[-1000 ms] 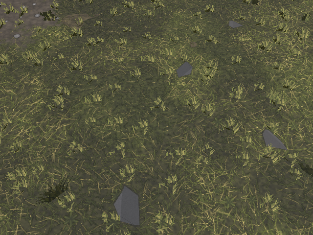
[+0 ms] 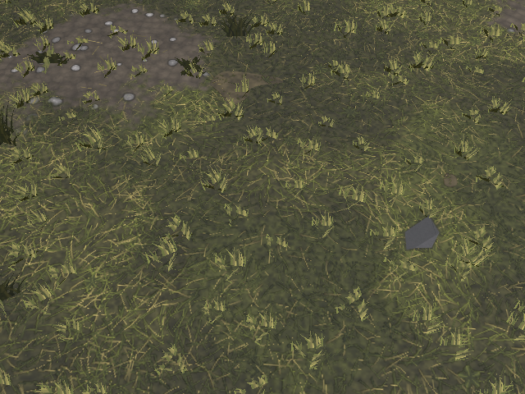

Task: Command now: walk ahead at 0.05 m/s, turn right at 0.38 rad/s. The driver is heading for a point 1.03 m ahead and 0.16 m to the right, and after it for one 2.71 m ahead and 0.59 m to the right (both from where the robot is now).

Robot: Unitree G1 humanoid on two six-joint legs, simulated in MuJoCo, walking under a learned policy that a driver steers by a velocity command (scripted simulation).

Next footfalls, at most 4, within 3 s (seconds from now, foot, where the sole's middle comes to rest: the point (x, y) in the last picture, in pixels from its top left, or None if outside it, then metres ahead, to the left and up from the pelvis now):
0.16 right None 0.05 -0.13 -0.77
0.68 left None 0.11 0.08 -0.77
1.00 right None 0.10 -0.18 -0.77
1.44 left None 0.46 0.05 -0.77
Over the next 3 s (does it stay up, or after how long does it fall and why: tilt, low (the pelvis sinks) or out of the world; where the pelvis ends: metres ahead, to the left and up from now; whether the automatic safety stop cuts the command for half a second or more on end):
stays up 0.58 -0.09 0.01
